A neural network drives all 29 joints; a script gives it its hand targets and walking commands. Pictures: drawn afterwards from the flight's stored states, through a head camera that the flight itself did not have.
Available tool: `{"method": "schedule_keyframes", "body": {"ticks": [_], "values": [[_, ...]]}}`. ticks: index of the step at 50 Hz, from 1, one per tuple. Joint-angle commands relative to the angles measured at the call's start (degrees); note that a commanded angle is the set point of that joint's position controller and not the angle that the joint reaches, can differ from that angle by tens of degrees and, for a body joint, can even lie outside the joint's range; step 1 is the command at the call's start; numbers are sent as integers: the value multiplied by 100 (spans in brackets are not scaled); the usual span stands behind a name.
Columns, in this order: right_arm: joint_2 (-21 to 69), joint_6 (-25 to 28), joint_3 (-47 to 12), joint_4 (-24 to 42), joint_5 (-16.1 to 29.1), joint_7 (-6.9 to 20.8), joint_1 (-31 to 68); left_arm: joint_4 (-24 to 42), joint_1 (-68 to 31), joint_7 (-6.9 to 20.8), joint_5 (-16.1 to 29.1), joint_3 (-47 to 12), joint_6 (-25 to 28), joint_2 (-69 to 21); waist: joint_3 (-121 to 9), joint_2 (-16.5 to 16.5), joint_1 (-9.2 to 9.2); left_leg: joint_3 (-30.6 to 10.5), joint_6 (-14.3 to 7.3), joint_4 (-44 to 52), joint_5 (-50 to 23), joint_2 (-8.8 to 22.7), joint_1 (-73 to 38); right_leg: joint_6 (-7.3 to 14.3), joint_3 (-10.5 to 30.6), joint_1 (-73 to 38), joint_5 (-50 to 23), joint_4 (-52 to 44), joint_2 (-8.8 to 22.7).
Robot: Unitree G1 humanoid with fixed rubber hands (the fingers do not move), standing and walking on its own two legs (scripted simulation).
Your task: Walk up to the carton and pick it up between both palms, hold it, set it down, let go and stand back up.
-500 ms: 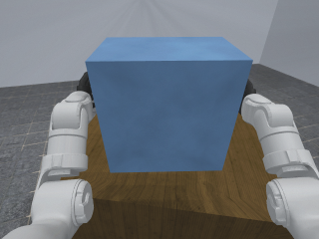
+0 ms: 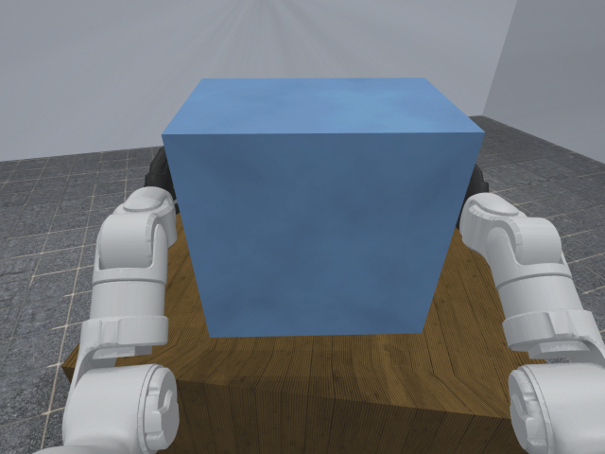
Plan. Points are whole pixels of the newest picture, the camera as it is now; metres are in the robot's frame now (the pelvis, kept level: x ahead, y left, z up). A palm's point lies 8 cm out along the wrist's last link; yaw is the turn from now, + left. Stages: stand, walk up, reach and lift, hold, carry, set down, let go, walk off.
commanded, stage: hold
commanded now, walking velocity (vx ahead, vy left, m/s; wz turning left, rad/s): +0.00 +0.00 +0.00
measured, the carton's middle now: (315, 209) +0.39 -0.01 +0.22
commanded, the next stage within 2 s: none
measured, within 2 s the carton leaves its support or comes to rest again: neither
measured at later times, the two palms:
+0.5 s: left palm (157, 196) +0.36 +0.19 +0.25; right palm (468, 199) +0.36 -0.20 +0.25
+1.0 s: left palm (157, 195) +0.36 +0.19 +0.25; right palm (468, 200) +0.36 -0.20 +0.25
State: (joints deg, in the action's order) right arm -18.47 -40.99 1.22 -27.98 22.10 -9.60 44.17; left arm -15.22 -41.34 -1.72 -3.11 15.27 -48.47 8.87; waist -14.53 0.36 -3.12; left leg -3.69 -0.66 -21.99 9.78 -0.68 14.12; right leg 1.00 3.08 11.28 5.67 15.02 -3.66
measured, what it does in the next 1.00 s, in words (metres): stands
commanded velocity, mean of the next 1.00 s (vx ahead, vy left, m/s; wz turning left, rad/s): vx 0.00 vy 0.00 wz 0.00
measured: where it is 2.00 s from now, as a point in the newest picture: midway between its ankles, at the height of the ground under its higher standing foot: outside the picture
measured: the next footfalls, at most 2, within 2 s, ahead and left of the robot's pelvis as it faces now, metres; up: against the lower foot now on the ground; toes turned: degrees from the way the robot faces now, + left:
none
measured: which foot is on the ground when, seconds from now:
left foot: down 0.00-1.00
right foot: down 0.00-1.00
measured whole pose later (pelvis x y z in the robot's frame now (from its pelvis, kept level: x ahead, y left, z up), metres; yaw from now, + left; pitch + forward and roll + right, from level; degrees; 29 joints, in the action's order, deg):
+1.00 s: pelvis +0.00 +0.00 +0.00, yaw +0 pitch +2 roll -1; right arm -18.1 -41.4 1.3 -30.2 21.2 -9.4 46.2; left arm -18.1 -43.2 -1.4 -3.1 15.5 -48.3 9.7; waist -15.1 0.2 -3.0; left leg -4.4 -0.4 -21.8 9.4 -0.8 14.4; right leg 1.2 3.2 11.5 5.5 15.0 -3.9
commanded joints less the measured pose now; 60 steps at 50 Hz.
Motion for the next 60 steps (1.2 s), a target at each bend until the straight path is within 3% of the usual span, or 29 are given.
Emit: {"method": "schedule_keyframes", "body": {"ticks": [1, 21, 60], "values": [[3994, 521, -1750, 2692, 1266, 1057, 5892, 1560, -4951, 800, 1256, -2752, 431, -3713, -2383, 102, 74, -110, 63, 262, -1301, -3, -725, 38, 126, -1173, -1150, 45, -77], [4120, 463, -1643, 2407, 1178, 966, 5968, 1237, -5173, 927, 1265, -2630, 495, -3620, -2347, 123, -62, -104, 13, 329, -885, -81, -492, -28, 185, -1298, -1197, 37, 58], [4058, 479, -1643, 2418, 1232, 1022, 5992, 1289, -5197, 862, 1310, -2666, 506, -3708, -2395, 147, -27, -136, 47, 302, -1030, -33, -568, 20, 176, -1217, -1140, 33, 1]]}}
